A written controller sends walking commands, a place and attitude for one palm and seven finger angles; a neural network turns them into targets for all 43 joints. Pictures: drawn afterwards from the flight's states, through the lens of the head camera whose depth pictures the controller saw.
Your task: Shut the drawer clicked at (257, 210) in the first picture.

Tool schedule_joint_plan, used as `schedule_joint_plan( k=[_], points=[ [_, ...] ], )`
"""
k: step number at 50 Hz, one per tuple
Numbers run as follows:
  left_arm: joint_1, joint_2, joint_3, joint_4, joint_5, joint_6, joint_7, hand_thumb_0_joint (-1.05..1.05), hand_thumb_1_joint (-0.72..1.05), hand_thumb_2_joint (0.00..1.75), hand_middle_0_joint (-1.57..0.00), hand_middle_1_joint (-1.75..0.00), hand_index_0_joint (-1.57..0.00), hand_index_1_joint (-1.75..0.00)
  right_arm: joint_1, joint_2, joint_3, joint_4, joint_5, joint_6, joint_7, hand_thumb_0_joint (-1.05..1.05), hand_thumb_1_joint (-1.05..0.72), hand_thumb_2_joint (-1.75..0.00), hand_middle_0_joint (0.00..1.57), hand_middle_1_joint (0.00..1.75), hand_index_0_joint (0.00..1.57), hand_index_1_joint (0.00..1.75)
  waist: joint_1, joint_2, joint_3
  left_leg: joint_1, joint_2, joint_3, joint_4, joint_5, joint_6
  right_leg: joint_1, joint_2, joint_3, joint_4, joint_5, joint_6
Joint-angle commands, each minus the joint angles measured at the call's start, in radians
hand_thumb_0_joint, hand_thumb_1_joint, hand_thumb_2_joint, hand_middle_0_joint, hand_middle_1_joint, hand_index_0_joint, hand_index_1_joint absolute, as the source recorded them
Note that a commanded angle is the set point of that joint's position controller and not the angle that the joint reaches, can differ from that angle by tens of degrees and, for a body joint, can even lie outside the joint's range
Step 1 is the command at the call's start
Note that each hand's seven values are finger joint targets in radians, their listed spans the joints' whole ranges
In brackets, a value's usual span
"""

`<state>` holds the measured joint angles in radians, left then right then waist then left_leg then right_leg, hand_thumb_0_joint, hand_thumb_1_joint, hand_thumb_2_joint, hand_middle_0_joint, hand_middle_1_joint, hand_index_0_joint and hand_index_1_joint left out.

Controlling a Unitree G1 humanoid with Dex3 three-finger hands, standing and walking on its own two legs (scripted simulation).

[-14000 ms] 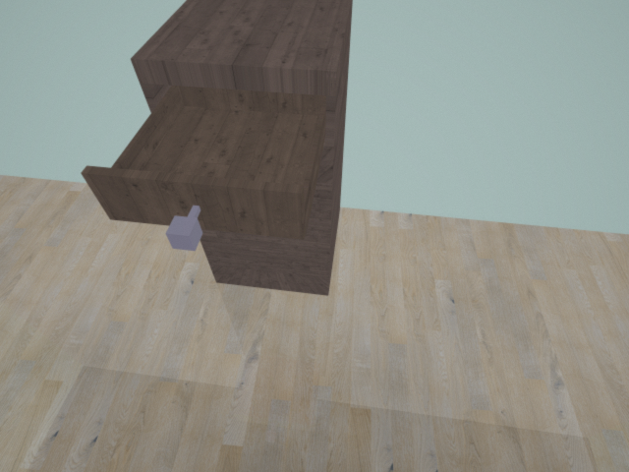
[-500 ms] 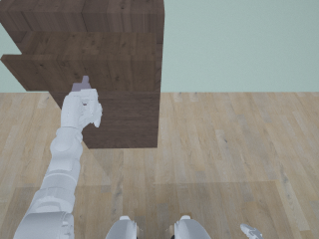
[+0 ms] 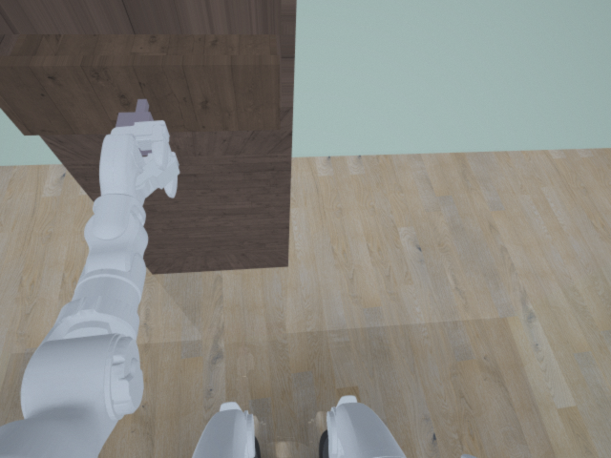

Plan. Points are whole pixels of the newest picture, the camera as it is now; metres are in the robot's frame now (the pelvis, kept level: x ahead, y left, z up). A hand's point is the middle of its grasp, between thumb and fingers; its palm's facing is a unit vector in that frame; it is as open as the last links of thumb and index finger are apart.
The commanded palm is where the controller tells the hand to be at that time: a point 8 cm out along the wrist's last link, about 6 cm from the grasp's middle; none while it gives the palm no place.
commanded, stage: push the drawer shut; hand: left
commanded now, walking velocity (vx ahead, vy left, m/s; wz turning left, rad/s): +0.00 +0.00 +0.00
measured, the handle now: (139, 123) +0.56 +0.19 +0.07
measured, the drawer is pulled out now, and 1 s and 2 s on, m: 0.06 0.00 0.00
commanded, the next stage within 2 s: pull the fist back off the drawer in 0.88 s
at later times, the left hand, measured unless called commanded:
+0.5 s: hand (177, 131) +0.54 +0.14 +0.07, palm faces +0.00 -1.00 -0.03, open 3.4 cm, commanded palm +0.53 +0.20 +0.07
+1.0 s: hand (177, 130) +0.54 +0.14 +0.07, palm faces +0.01 -1.00 -0.04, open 3.6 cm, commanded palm +0.58 +0.19 +0.07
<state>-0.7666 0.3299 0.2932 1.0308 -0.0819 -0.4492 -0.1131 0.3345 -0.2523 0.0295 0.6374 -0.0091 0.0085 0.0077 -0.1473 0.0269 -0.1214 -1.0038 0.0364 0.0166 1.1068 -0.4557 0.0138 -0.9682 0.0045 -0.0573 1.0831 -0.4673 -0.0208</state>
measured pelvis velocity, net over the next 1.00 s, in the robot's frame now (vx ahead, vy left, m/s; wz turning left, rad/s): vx -0.03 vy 0.01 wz -0.02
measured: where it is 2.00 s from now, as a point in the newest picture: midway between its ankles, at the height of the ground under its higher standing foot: outside the picture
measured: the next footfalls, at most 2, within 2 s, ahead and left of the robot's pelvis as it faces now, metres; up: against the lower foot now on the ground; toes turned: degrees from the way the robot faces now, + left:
none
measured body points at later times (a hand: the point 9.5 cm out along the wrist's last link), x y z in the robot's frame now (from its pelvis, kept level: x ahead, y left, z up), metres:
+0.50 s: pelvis +0.00 +0.00 -0.01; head +0.15 +0.02 +0.42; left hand +0.53 +0.20 +0.07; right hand -0.01 -0.26 -0.12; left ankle +0.04 +0.11 -0.65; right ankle +0.03 -0.11 -0.65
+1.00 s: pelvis -0.03 +0.01 -0.03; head +0.12 +0.03 +0.40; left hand +0.53 +0.20 +0.07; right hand -0.05 -0.25 -0.13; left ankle +0.04 +0.11 -0.65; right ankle +0.03 -0.11 -0.65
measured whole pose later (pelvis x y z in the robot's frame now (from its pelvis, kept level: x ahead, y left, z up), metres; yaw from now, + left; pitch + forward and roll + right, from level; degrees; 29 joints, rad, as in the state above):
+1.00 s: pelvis -0.03 +0.01 -0.03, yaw -1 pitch +26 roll -4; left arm -1.14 0.55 0.36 1.32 0.02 -0.39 -0.07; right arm 0.37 -0.27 0.09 0.65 -0.03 -0.02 -0.01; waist -0.28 0.04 -0.11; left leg -1.24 0.05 -0.02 1.21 -0.43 0.03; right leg -1.18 0.02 -0.09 1.14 -0.42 -0.01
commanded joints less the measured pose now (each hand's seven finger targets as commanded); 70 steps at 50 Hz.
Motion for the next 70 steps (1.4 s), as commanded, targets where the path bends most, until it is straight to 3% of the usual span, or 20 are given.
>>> schedule_joint_plan(
  k=[1, 7, 11, 13, 15, 18, 21, 22, 28, 35, 40, 45, 47, 51, 54, 58, 61, 63, 67, 70],
  points=[
    [-0.545, 0.241, 0.043, -0.19, -0.006, -0.071, 0.03, 0.0, 0.9, 0.9, -1.4, -1.6, -1.4, -1.6, 0.127, -0.166, -0.062, -0.064, -0.006, -0.02, -0.008, 0.0, -0.9, -0.9, 0.2, 0.3, 0.2, 0.3, -0.036, 0.057, -0.446, 0.306, -0.024, -0.052, -0.122, 0.189, 0.019, 0.154, 0.028, 0.049, -0.164, 0.18, 0.005],
    [-0.621, 0.315, 0.081, -0.159, 0.012, -0.069, 0.031, 0.0, 0.9, 0.9, -1.4, -1.6, -1.4, -1.6, 0.153, -0.174, -0.06, -0.057, -0.012, -0.008, -0.009, 0.0, -0.9, -0.9, 0.2, 0.3, 0.2, 0.3, -0.049, 0.075, -0.475, 0.302, -0.02, -0.055, -0.108, 0.2, 0.021, 0.15, 0.03, 0.05, -0.161, 0.186, 0.005],
    [-0.671, 0.289, 0.054, -0.126, 0.02, -0.064, 0.032, 0.0, 0.9, 0.9, -1.4, -1.6, -1.4, -1.6, 0.171, -0.177, -0.058, -0.051, -0.017, 0.001, -0.004, 0.0, -0.9, -0.9, 0.2, 0.3, 0.2, 0.3, -0.07, 0.097, -0.458, 0.321, -0.016, -0.068, -0.107, 0.212, 0.02, 0.1, 0.034, 0.039, -0.157, 0.178, 0.003],
    [-0.668, 0.334, 0.088, -0.134, 0.028, -0.064, 0.038, 0.0, 0.9, 0.9, -1.4, -1.6, -1.4, -1.6, 0.181, -0.182, -0.059, -0.054, -0.021, 0.007, -0.003, 0.0, -0.9, -0.9, 0.2, 0.3, 0.2, 0.3, -0.063, 0.107, -0.507, 0.324, -0.016, -0.065, -0.098, 0.237, 0.02, 0.122, 0.034, 0.043, -0.152, 0.2, 0.003],
    [-0.695, 0.31, 0.061, -0.104, 0.034, -0.058, 0.035, 0.0, 0.9, 0.9, -1.4, -1.6, -1.4, -1.6, 0.191, -0.18, -0.057, -0.049, -0.023, 0.013, -0.001, 0.0, -0.9, -0.9, 0.2, 0.3, 0.2, 0.3, -0.082, 0.109, -0.482, 0.321, -0.015, -0.066, -0.09, 0.241, 0.022, 0.101, 0.037, 0.042, -0.153, 0.205, 0.004],
    [-0.726, 0.389, 0.113, -0.101, 0.038, -0.051, 0.035, 0.0, 0.9, 0.9, -1.4, -1.6, -1.4, -1.6, 0.203, -0.188, -0.053, -0.047, -0.024, 0.022, -0.002, 0.0, -0.9, -0.9, 0.2, 0.3, 0.2, 0.3, -0.081, 0.1, -0.497, 0.285, -0.015, -0.061, -0.084, 0.234, 0.025, 0.136, 0.039, 0.05, -0.158, 0.208, 0.006],
    [-0.736, 0.391, 0.111, -0.072, 0.045, -0.04, 0.026, 0.0, 0.9, 0.9, -1.4, -1.6, -1.4, -1.6, 0.213, -0.185, -0.05, -0.045, -0.026, 0.028, -0.002, 0.0, -0.9, -0.9, 0.2, 0.3, 0.2, 0.3, -0.086, 0.126, -0.505, 0.289, -0.015, -0.059, -0.076, 0.266, 0.024, 0.134, 0.04, 0.048, -0.152, 0.24, 0.006],
    [-0.734, 0.443, 0.151, -0.068, 0.046, -0.038, 0.029, 0.0, 0.9, 0.9, -1.4, -1.6, -1.4, -1.6, 0.218, -0.191, -0.049, -0.045, -0.026, 0.032, -0.002, 0.0, -0.9, -0.9, 0.2, 0.3, 0.2, 0.3, -0.077, 0.115, -0.502, 0.27, -0.013, -0.059, -0.072, 0.265, 0.025, 0.144, 0.041, 0.048, -0.15, 0.24, 0.005],
    [-0.839, 0.473, 0.142, -0.018, 0.062, -0.019, 0.035, 0.0, 0.9, 0.9, -1.4, -1.6, -1.4, -1.6, 0.232, -0.194, -0.042, -0.038, -0.024, 0.034, -0.01, 0.0, -0.9, -0.9, 0.2, 0.3, 0.2, 0.3, -0.128, 0.094, -0.451, 0.193, -0.012, -0.06, -0.058, 0.188, 0.033, 0.105, 0.042, 0.054, -0.16, 0.171, 0.014],
    [-0.964, 0.485, 0.115, -0.032, 0.081, -0.026, 0.063, 0.0, 0.9, 0.9, -1.4, -1.6, -1.4, -1.6, 0.233, -0.201, -0.031, -0.031, -0.032, 0.018, -0.013, 0.0, -0.9, -0.9, 0.2, 0.3, 0.2, 0.3, -0.158, 0.169, -0.475, 0.232, -0.009, -0.085, -0.054, 0.136, 0.031, 0.009, 0.042, 0.04, -0.146, 0.099, 0.008],
    [-1.027, 0.529, 0.107, -0.016, 0.094, -0.03, 0.072, 0.0, 0.9, 0.9, -1.4, -1.6, -1.4, -1.6, 0.224, -0.211, -0.019, -0.035, -0.031, -0.006, -0.018, 0.0, -0.9, -0.9, 0.2, 0.3, 0.2, 0.3, -0.171, 0.193, -0.487, 0.186, -0.009, -0.094, -0.057, 0.032, 0.032, -0.014, 0.042, 0.048, -0.143, 0.019, 0.006],
    [-1.075, 0.522, 0.078, -0.018, 0.093, -0.018, 0.08, 0.0, 0.9, 0.9, -1.4, -1.6, -1.4, -1.6, 0.22, -0.22, -0.011, -0.029, -0.026, -0.036, -0.027, 0.0, -0.9, -0.9, 0.2, 0.3, 0.2, 0.3, -0.191, 0.205, -0.49, 0.188, -0.003, -0.105, -0.071, -0.035, 0.033, -0.051, 0.041, 0.046, -0.144, -0.022, 0.01],
    [-1.091, 0.534, 0.073, -0.028, 0.097, -0.015, 0.08, 0.0, 0.9, 0.9, -1.4, -1.6, -1.4, -1.6, 0.222, -0.226, -0.009, -0.026, -0.026, -0.046, -0.03, 0.0, -0.9, -0.9, 0.2, 0.3, 0.2, 0.3, -0.191, 0.236, -0.516, 0.207, 0.001, -0.114, -0.079, -0.046, 0.029, -0.068, 0.04, 0.041, -0.138, -0.028, 0.01],
    [-1.075, 0.531, 0.076, -0.001, 0.093, -0.003, 0.084, 0.0, 0.9, 0.9, -1.4, -1.6, -1.4, -1.6, 0.224, -0.229, -0.005, -0.017, -0.025, -0.065, -0.033, 0.0, -0.9, -0.9, 0.2, 0.3, 0.2, 0.3, -0.192, 0.21, -0.493, 0.182, 0.002, -0.115, -0.086, -0.087, 0.03, -0.063, 0.039, 0.044, -0.148, -0.051, 0.011],
    [-1.077, 0.576, 0.099, 0.001, 0.101, 0.002, 0.084, 0.0, 0.9, 0.9, -1.4, -1.6, -1.4, -1.6, 0.228, -0.231, -0.003, -0.021, -0.025, -0.069, -0.034, 0.0, -0.9, -0.9, 0.2, 0.3, 0.2, 0.3, -0.181, 0.196, -0.494, 0.129, -0.003, -0.103, -0.077, -0.101, 0.031, -0.032, 0.039, 0.054, -0.148, -0.069, 0.01],
    [-1.049, 0.55, 0.094, 0.038, 0.104, 0.013, 0.085, 0.0, 0.9, 0.9, -1.4, -1.6, -1.4, -1.6, 0.232, -0.232, -0.005, -0.026, -0.027, -0.065, -0.03, 0.0, -0.9, -0.9, 0.2, 0.3, 0.2, 0.3, -0.184, 0.169, -0.453, 0.113, -0.004, -0.108, -0.079, -0.117, 0.031, -0.053, 0.038, 0.046, -0.147, -0.075, 0.009],
    [-1.04, 0.575, 0.118, 0.041, 0.111, 0.015, 0.088, 0.0, 0.9, 0.9, -1.4, -1.6, -1.4, -1.6, 0.241, -0.236, -0.007, -0.032, -0.03, -0.059, -0.028, 0.0, -0.9, -0.9, 0.2, 0.3, 0.2, 0.3, -0.175, 0.168, -0.469, 0.118, -0.003, -0.114, -0.075, -0.11, 0.03, -0.061, 0.038, 0.041, -0.134, -0.068, 0.007],
    [-1.045, 0.524, 0.086, 0.033, 0.111, 0.018, 0.088, 0.0, 0.9, 0.9, -1.4, -1.6, -1.4, -1.6, 0.237, -0.232, -0.01, -0.034, -0.031, -0.057, -0.024, 0.0, -0.9, -0.9, 0.2, 0.3, 0.2, 0.3, -0.179, 0.194, -0.45, 0.143, -0.002, -0.126, -0.085, -0.121, 0.027, -0.097, 0.036, 0.032, -0.129, -0.064, 0.005],
    [-1.019, 0.531, 0.111, 0.04, 0.111, 0.028, 0.095, 0.0, 0.9, 0.9, -1.4, -1.6, -1.4, -1.6, 0.241, -0.234, -0.013, -0.039, -0.037, -0.048, -0.018, 0.0, -0.9, -0.9, 0.2, 0.3, 0.2, 0.3, -0.163, 0.173, -0.449, 0.142, -0.002, -0.129, -0.084, -0.113, 0.027, -0.092, 0.034, 0.028, -0.124, -0.055, 0.004],
    [-0.971, 0.532, 0.135, 0.02, 0.108, 0.026, 0.09, 0.0, 0.9, 0.9, -1.4, -1.6, -1.4, -1.6, 0.247, -0.231, -0.019, -0.048, -0.038, -0.04, -0.012, 0.0, -0.9, -0.9, 0.2, 0.3, 0.2, 0.3, -0.139, 0.166, -0.502, 0.174, -0.002, -0.127, -0.075, -0.057, 0.026, -0.065, 0.036, 0.024, -0.115, -0.028, 0.001]
  ],
)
